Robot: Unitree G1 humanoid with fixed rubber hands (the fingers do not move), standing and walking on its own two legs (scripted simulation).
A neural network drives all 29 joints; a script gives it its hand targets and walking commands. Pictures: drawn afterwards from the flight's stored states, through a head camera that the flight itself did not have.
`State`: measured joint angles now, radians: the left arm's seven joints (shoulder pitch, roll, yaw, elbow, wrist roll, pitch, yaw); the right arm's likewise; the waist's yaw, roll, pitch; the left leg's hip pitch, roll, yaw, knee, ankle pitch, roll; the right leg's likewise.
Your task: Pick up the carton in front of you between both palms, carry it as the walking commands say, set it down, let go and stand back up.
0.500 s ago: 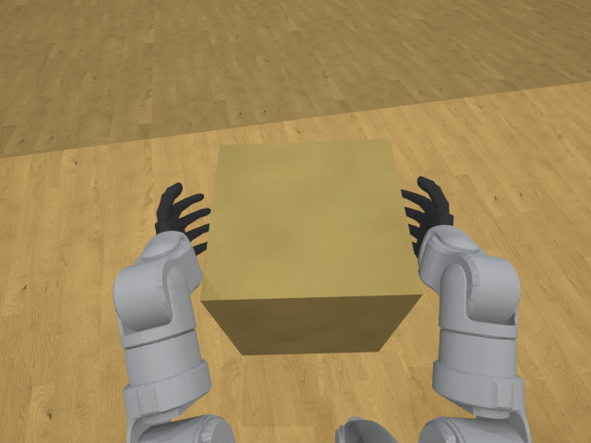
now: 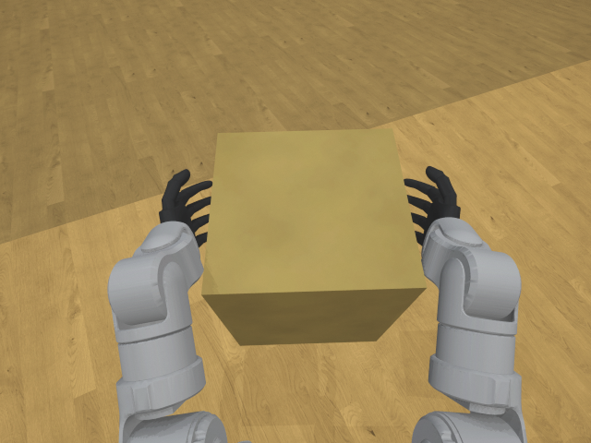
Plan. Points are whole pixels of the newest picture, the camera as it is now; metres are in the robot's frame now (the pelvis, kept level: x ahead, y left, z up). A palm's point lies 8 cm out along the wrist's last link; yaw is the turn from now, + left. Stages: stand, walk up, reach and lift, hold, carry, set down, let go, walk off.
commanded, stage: carry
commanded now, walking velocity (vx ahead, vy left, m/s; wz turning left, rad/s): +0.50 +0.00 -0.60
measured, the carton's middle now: (306, 250) +0.37 +0.00 +0.08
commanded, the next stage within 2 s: none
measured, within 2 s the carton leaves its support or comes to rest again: neither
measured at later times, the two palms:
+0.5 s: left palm (245, 76) +0.65 +0.09 +0.19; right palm (427, 70) +0.66 -0.21 +0.19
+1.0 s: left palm out of the picture +0.99 +0.10 +0.25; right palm out of the picture +1.00 -0.21 +0.25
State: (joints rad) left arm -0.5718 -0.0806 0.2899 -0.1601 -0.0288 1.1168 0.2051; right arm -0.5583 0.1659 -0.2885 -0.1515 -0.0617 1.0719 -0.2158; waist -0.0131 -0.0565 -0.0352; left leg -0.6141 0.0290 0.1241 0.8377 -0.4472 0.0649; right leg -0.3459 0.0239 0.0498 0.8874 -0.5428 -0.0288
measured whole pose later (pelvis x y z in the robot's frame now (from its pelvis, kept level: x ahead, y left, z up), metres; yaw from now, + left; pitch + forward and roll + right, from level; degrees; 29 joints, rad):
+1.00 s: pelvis +0.65 -0.06 +0.11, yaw +5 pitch +4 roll +1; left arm -0.52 -0.14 0.35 -0.22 0.06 1.08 0.21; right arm -0.57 0.13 -0.23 -0.17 0.04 1.09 -0.25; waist -0.12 0.00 0.01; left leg -0.35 -0.06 0.13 0.59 -0.47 0.14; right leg -0.75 -0.05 0.00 1.29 -0.47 -0.04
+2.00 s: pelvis +1.30 -0.07 +0.20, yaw +7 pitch +3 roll -1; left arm -0.60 -0.12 0.29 -0.06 0.04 1.10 0.21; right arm -0.55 0.10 -0.29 -0.12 -0.02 1.12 -0.23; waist 0.06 0.02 -0.08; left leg -0.31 0.06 0.02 1.02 -0.55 0.02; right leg -0.55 0.00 -0.16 0.73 -0.39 -0.03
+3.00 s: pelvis +1.96 +0.02 +0.25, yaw +10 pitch +5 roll +1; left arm -0.14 -0.13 0.11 -0.31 0.02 1.05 0.17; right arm -0.13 0.13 -0.10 -0.32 -0.03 1.05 -0.15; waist 0.04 -0.02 -0.05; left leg -0.53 0.04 0.06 0.97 -0.33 0.00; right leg -0.25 0.01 -0.17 0.32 -0.17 -0.09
